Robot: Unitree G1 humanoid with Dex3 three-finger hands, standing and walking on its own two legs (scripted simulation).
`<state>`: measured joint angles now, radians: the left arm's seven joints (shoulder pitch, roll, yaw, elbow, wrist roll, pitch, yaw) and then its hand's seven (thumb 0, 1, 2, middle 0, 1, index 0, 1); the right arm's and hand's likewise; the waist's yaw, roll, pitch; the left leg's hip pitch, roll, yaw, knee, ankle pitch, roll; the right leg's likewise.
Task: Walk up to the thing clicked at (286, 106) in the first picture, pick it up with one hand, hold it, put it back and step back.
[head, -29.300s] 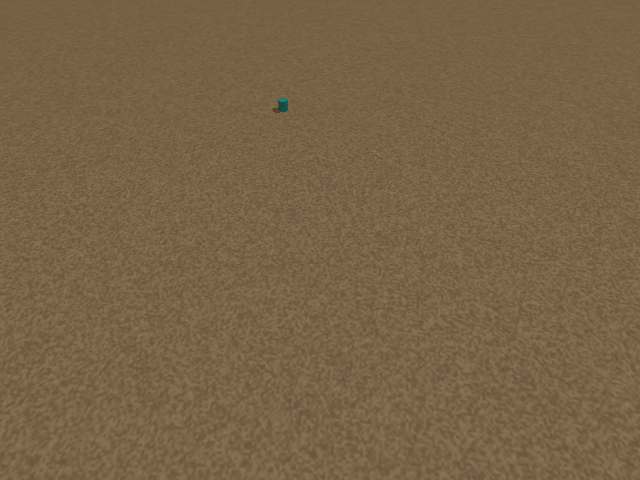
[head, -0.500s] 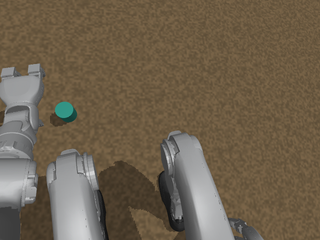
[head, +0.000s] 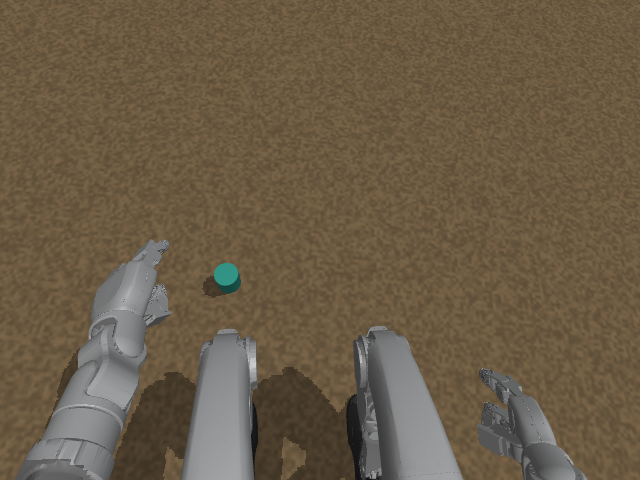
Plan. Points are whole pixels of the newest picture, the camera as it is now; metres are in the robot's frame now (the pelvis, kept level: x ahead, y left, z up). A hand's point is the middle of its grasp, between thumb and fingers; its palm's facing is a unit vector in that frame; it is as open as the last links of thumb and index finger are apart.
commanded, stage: home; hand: left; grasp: from above
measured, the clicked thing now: (227, 278) +0.49 +0.18 -0.47
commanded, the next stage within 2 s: none
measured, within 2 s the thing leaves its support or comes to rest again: neither
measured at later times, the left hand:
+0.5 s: hand (94, 337) +0.26 +0.20 +0.10, palm faces +0.08 -0.96 -0.26, open 7.4 cm
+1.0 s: hand (38, 361) +0.23 +0.20 +0.17, palm faces +0.14 -0.97 -0.19, open 7.4 cm
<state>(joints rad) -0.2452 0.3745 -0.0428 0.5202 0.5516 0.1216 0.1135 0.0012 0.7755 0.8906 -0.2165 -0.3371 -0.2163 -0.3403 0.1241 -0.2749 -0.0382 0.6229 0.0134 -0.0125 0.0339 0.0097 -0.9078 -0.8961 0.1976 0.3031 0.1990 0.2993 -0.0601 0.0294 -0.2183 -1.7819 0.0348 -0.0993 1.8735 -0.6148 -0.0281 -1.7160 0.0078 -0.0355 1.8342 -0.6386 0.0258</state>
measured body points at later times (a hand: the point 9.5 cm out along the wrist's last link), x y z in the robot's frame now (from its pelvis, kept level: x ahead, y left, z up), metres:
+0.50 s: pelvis +0.06 +0.00 +0.17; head +0.12 +0.02 +0.62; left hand +0.25 +0.25 +0.12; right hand +0.23 -0.22 +0.10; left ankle +0.09 +0.13 -0.46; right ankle +0.09 -0.13 -0.46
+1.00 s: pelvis +0.09 +0.00 +0.22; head +0.10 +0.01 +0.67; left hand +0.22 +0.25 +0.19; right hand +0.27 -0.23 +0.17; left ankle +0.09 +0.13 -0.46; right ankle +0.09 -0.13 -0.46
